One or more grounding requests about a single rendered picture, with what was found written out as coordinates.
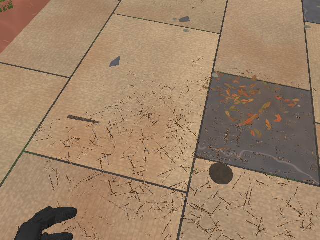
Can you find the left robot hand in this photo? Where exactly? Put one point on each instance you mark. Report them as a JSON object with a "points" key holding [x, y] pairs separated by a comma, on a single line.
{"points": [[44, 219]]}

